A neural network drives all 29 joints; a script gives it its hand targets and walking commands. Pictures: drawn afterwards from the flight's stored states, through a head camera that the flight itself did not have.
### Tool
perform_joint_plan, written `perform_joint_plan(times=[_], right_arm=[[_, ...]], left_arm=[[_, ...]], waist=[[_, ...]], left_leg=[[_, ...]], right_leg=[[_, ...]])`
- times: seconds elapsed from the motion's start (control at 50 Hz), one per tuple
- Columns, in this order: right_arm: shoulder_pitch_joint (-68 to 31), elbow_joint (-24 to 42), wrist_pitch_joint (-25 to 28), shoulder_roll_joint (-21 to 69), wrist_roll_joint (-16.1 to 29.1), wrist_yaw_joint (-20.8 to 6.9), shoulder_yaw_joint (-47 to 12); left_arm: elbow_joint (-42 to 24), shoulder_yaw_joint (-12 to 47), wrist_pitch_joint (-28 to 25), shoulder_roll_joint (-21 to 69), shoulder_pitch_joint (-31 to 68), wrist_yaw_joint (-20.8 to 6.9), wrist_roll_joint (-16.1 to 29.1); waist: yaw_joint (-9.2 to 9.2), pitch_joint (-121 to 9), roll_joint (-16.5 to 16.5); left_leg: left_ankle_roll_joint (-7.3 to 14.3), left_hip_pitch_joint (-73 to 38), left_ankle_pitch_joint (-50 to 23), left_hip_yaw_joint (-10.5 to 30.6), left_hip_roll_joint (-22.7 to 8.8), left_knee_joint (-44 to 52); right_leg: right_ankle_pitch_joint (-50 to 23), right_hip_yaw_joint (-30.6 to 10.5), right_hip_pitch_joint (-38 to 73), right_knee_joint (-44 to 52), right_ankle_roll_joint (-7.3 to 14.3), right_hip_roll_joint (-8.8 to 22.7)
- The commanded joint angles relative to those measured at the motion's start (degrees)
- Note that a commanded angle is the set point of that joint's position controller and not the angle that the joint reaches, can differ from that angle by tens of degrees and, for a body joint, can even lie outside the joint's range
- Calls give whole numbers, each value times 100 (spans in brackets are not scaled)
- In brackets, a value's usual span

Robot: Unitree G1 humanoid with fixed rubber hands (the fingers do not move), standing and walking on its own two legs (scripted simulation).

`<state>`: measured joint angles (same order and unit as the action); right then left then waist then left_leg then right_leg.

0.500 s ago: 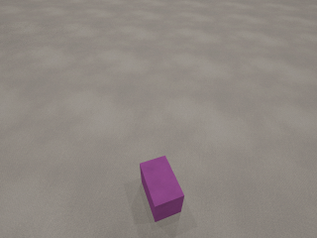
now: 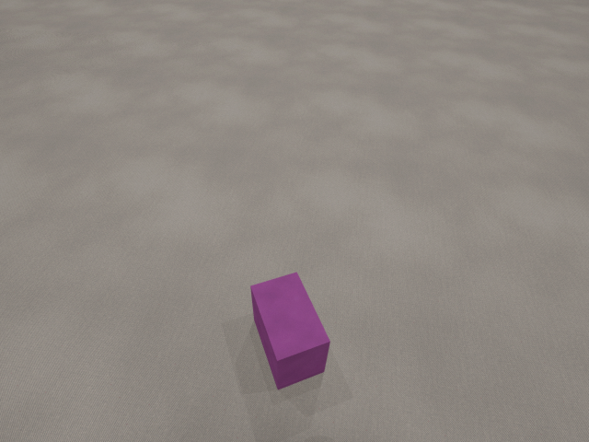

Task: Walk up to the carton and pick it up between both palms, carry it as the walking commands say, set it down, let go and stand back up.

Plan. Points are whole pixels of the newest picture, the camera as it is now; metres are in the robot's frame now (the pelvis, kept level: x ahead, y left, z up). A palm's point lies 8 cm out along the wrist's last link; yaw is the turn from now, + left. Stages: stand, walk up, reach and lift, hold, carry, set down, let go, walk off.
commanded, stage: walk up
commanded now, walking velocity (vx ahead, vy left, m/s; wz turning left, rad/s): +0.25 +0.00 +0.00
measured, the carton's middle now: (287, 329) +0.65 -0.02 -0.66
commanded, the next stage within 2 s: none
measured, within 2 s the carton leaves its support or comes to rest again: neither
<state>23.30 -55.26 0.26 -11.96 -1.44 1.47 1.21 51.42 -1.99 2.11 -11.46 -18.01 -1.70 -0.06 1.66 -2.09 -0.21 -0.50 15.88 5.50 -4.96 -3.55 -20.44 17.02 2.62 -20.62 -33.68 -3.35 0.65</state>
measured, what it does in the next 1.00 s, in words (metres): walks ahead: right foot, then left foot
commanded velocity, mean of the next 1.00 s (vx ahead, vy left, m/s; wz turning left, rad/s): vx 0.23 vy -0.03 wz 0.00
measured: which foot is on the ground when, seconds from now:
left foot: down 0.00-0.02, up 0.04-0.64, down 0.66-1.00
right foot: up 0.00-0.00, down 0.02-0.66, up 0.68-1.00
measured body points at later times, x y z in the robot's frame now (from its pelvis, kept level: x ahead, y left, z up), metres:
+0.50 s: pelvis +0.01 -0.01 +0.01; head +0.02 -0.05 +0.46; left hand +0.05 +0.24 -0.11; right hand +0.05 -0.24 -0.16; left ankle +0.01 +0.15 -0.68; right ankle +0.05 -0.10 -0.74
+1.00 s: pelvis +0.10 +0.07 +0.01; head +0.11 +0.12 +0.46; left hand +0.11 +0.29 -0.17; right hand +0.08 -0.20 -0.10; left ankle +0.07 +0.14 -0.74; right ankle +0.05 -0.11 -0.64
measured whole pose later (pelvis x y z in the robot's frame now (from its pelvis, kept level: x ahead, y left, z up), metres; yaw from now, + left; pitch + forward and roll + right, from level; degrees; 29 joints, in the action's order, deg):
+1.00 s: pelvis +0.10 +0.07 +0.01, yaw +5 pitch +2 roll -4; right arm 25.5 -55.7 1.7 -11.6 -1.9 2.1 1.3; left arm 51.8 -2.5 3.6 -12.6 -18.9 -2.1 -0.1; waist 1.7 -0.6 -3.3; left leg 1.6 9.6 13.7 -3.0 -3.1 -21.4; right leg 12.7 3.0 -25.3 -62.0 -2.3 3.2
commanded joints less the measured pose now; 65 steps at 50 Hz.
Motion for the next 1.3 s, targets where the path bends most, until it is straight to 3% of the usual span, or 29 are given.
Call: perform_joint_plan(times=[0.0, 0.02, 0.04, 0.08, 0.18, 0.32, 0.44, 0.5, 0.54, 0.56, 0.58, 0.6, 0.62, 0.64, 0.68, 0.76, 0.84, 0.9, 0.94, 0.96, 1.0, 1.1, 1.14, 1.16, 1.18, 1.2, 1.22, 1.24, 1.28], right_arm=[[-553, 626, -67, -401, -61, -145, 284], [-457, 559, -113, -459, -75, -201, 383], [-233, 417, -133, -431, -102, -241, 378], [128, 173, -221, -410, -133, -296, 366], [-395, 125, -245, -412, -112, -321, 260], [-555, 156, -187, -345, -37, -248, 185], [-622, 158, -32, -162, 34, -211, 63], [-351, 121, 51, -107, 45, -186, 48], [27, 1, 127, -137, 20, -154, 84], [354, -130, 163, -247, 0, -121, 123], [663, -200, 186, -626, -80, -85, 216], [697, -117, 199, -1181, -164, -41, 314], [299, 36, 147, -1265, -137, -17, 359], [-43, 136, 140, -1171, -89, -9, 361], [-98, 187, 166, -1077, -17, -1, 350], [233, 131, 246, -759, -20, 14, 264], [639, 75, 264, -726, 58, 88, 272], [1048, -29, 271, -742, 32, 162, 249], [1079, -32, 250, -885, 92, 238, 251], [1086, -38, 238, -945, 135, 265, 265], [1070, -39, 189, -984, 173, 293, 285], [880, 45, 80, -1032, 136, 284, 338], [346, 220, 42, -1031, 98, 248, 344], [-50, 332, 39, -879, 53, 187, 298], [-263, 359, 14, -736, 66, 105, 239], [316, 272, 13, -477, 38, 76, 148], [730, 316, -17, -189, 84, 117, 69], [721, 381, -125, -222, 90, 155, 81], [307, 258, -289, -283, 3, -11, 100]], left_arm=[[-190, -279, -285, -1328, -478, 175, -212], [-270, -211, -273, -1071, -42, 191, -157], [-291, -105, -288, -881, 97, 222, -164], [-182, -133, -337, -896, -259, 290, -148], [-56, -155, -422, -774, -886, 344, -105], [-130, -212, -416, -832, -823, 305, -146], [-192, -285, -352, -834, -587, 279, -221], [-217, -337, -277, -890, -252, 231, -241], [-129, -316, -191, -794, -224, 211, -213], [-104, -265, -167, -613, -348, 211, -217], [-212, -179, -166, -356, -284, 189, -232], [-473, -107, -137, -164, -155, 139, -255], [-585, -215, -64, -386, 178, 104, -295], [-574, -263, -25, -481, 176, 37, -253], [-487, -283, 62, -579, 192, -43, -290], [-189, -193, 100, -434, -235, -123, -268], [32, -168, 107, -344, -488, -122, -248], [-17, -162, 154, -307, -244, -108, -224], [-79, -209, 185, -368, -128, -70, -163], [-122, -201, 191, -372, -39, -53, -116], [-260, -148, 196, -348, 193, -30, -60], [-495, -18, 146, -331, 468, -22, -44], [-453, -18, 118, -379, 297, 15, 23], [-335, 8, 49, -356, 12, 74, 32], [-112, 38, -54, -367, -409, 135, 37], [-32, -89, -155, -686, -534, 167, -51], [-105, -289, -181, -1232, -450, 180, -61], [-206, -331, -140, -1403, -371, 192, -49], [-202, -71, -190, -742, -38, 260, -98]], waist=[[-286, 863, -1535], [-47, 1048, -1276], [-19, 924, -1036], [24, 699, -544], [-257, 291, -647], [-357, 78, -1220], [-342, 67, -1153], [-131, -33, -1200], [70, -128, -994], [161, -270, -375], [336, -128, 817], [332, 375, 1898], [202, 1082, 1422], [1, 1501, 1123], [-14, 1611, 653], [-93, 1267, 638], [-71, 650, 813], [25, 292, 945], [26, 240, 1018], [52, 156, 1105], [126, 97, 1285], [185, 60, 1226], [101, 132, 1423], [-43, 44, 1456], [-223, 15, 1190], [-150, -297, 145], [66, -459, -1460], [-43, -607, -1783], [14, -260, -424]], left_leg=[[-23, 2092, 1853, 462, 125, -3597], [-49, 1835, 1435, 527, 87, -3752], [-62, 1540, 1181, 426, 133, -3873], [-139, 1792, 692, 511, 61, -4337], [-176, 1960, 223, 400, 84, -4053], [-220, 1742, 740, 293, 124, -3416], [-275, 1177, 1370, -11, 96, -2121], [-243, 407, 1552, -305, 165, -1279], [-237, -333, 1147, -552, 334, -626], [-181, -792, 1257, -385, 173, -425], [49, -1019, 2415, 927, -773, 252], [546, -608, 4549, 3441, -2334, 1543], [710, 81, 5135, 3508, -2560, 1987], [576, 345, 4873, 3087, -2402, 2028], [237, 424, 3702, 2501, -1938, 2021], [-330, -196, 2287, 1533, -1402, 1513], [-620, -1159, 143, 1008, -1371, 818], [-542, -1781, -2067, 1120, -1481, 275], [-387, -2166, -4885, 1171, -1681, -334], [-251, -2354, -5718, 1231, -1750, -527], [88, -2544, -6328, 1288, -1828, -674], [841, -2422, -5098, 1170, -1860, -614], [851, -1909, -4856, 894, -1734, -610], [708, -1546, -4037, 534, -1417, -742], [501, -1222, -2940, 209, -975, -1186], [329, -666, -1213, 163, -636, -1830], [70, 513, 2475, 106, -188, -2604], [41, 652, 3475, 261, 29, -3447], [156, 363, 2461, 816, 58, -3052]], right_leg=[[3849, -2869, 49, 3531, 615, 2387], [3178, -2240, -244, 3314, 435, 1963], [2518, -1724, -217, 3005, 369, 1720], [2165, -1857, 157, 2816, 125, 1834], [891, -1387, 1263, 2491, 80, 1532], [1163, -1344, 1495, 2607, 478, 1585], [1042, -1025, 1166, 2355, 825, 1638], [1230, -696, 693, 1963, 870, 1483], [1301, -336, 414, 1389, 740, 1066], [1401, -143, 162, 668, 648, 852], [1570, 267, -668, -659, 432, 433], [1556, 224, -1819, -1941, 157, 126], [1036, -396, -1991, -2251, 158, 477], [520, -453, -1999, -2397, 116, 554], [-135, -311, -1603, -2666, 37, 493], [-850, -270, -1445, -2879, -45, 470], [-937, -191, -1622, -3029, -24, 310], [-773, -238, -1734, -3038, 11, 264], [-250, -252, -1782, -2766, -69, 175], [30, -243, -1783, -2589, -112, 125], [362, -237, -1821, -2169, -145, 102], [395, -249, -1587, -1012, -74, 300], [459, -195, -942, -341, -39, 300], [6, -45, -241, 415, 42, 237], [-983, 303, 452, 1464, 65, 205], [-2557, 7, 1270, 1536, 88, 604], [-6156, -1109, 1849, 781, 414, 1738], [-6665, -1389, 1623, 688, 925, 2107], [-1503, -1410, 870, 1973, 564, 1592]])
